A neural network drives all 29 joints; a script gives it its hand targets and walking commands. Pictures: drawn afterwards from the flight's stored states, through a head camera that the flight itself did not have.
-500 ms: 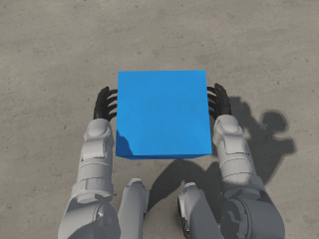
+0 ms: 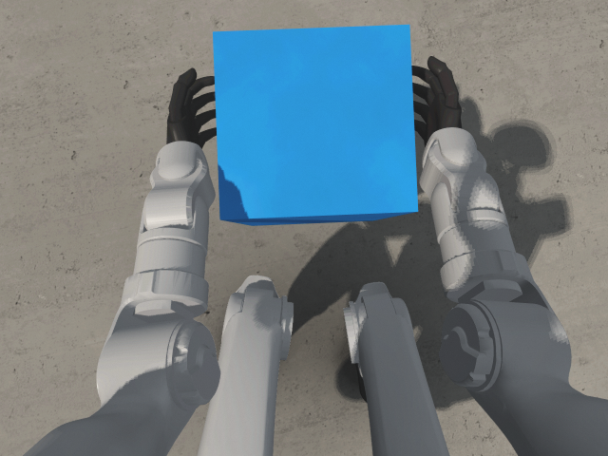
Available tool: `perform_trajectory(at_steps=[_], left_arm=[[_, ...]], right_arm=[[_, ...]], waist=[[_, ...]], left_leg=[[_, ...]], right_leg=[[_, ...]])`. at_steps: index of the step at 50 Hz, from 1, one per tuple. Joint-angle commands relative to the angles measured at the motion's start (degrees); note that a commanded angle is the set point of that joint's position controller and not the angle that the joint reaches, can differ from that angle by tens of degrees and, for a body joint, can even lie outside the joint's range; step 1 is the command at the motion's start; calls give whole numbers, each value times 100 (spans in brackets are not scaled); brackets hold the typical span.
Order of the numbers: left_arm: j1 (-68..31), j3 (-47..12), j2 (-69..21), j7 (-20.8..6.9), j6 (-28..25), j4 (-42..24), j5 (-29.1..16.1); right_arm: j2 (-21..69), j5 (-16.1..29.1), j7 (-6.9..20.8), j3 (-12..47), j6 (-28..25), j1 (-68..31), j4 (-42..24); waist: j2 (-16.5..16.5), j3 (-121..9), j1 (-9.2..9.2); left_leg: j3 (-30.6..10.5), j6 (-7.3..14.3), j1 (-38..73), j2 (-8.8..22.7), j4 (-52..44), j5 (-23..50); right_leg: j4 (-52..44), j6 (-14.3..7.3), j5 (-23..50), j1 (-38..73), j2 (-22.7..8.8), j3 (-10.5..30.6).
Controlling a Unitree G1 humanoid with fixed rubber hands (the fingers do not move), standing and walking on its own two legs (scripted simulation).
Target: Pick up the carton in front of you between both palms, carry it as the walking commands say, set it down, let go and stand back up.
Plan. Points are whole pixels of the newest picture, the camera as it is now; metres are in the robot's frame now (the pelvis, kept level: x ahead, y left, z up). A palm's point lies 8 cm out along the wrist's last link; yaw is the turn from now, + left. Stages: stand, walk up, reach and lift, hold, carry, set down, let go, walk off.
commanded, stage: set down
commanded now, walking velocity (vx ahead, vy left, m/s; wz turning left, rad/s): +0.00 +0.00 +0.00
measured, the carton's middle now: (312, 149) +0.49 +0.03 -0.19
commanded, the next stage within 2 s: none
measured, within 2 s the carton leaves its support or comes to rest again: rests again in 1.56 s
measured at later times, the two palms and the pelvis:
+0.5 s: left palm (208, 148) +0.49 +0.18 -0.25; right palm (402, 139) +0.53 -0.12 -0.25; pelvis +0.00 -0.01 -0.09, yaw +0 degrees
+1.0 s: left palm (212, 156) +0.49 +0.18 -0.27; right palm (400, 145) +0.52 -0.12 -0.27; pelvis -0.01 -0.01 -0.11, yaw -1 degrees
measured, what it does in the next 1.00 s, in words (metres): lowers itself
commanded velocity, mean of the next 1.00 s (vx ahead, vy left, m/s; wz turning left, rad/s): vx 0.00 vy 0.00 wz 0.00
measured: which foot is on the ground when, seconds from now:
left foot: down 0.00-1.00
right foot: down 0.00-1.00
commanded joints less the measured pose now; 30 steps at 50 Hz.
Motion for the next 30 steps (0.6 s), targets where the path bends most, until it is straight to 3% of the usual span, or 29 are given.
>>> perform_trajectory(at_steps=[1, 9, 18, 19, 23, 27, 30], left_arm=[[-3880, -2821, -5046, -987, -172, -231, -487], [-4549, -2522, -4655, -1063, -193, 26, -500], [-5146, -2640, -4233, -1228, -325, 52, -896], [-5325, -2719, -4261, -1260, -342, -125, -1005], [-5330, -2852, -4252, -1388, -388, -230, -1318], [-5012, -2792, -4309, -1471, -390, 80, -1266], [-4880, -2661, -4294, -1542, -398, 288, -1185]], right_arm=[[5052, 420, 1189, 2523, -111, -3633, -129], [4802, 442, 1207, 2315, -108, -4222, 253], [4637, 841, 1069, 2714, -206, -4862, 209], [4656, 912, 1048, 2817, -211, -4953, 131], [4969, 1155, 915, 3300, -258, -5178, -242], [5015, 1190, 905, 3299, -317, -4963, -96], [4940, 1073, 909, 3090, -343, -4724, 222]], waist=[[304, -6138, 52], [219, -5932, 120], [-33, -6113, 337], [-98, -6185, 430], [-581, -6369, 497], [-448, -5875, 579], [-386, -5379, 527]], left_leg=[[947, -15, 4450, -221, -549, 1574], [1055, 4, 3814, -154, 51, 1451], [1224, 22, 3391, -36, 845, 1824], [1234, 19, 3177, -22, 902, 1819], [1223, 67, 3227, -11, 1168, 2304], [1265, 85, 2974, -18, 1310, 2391], [1242, 108, 2621, -13, 1361, 2223]], right_leg=[[-720, -196, 1222, 1904, 276, -960], [-155, -211, 1150, 1606, 223, -986], [531, -184, 1601, 1868, 186, -969], [587, -205, 1642, 1999, 154, -924], [817, -130, 2258, 2273, 197, -959], [897, -157, 2369, 2090, 217, -871], [913, -200, 2274, 1863, 215, -829]])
